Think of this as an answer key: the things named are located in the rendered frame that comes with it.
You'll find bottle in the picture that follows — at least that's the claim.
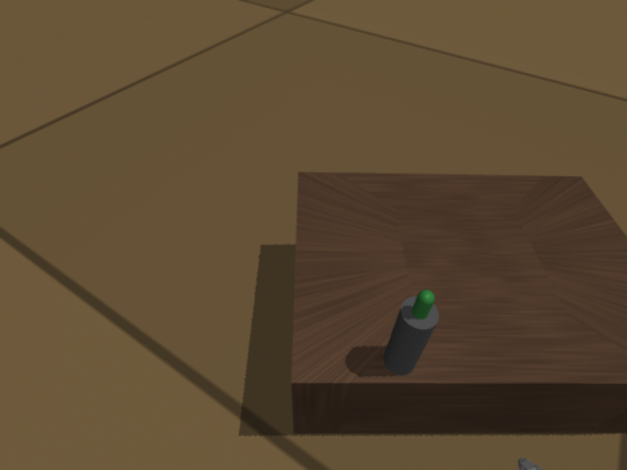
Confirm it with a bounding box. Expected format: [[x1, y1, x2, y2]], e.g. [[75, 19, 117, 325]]
[[383, 290, 439, 376]]

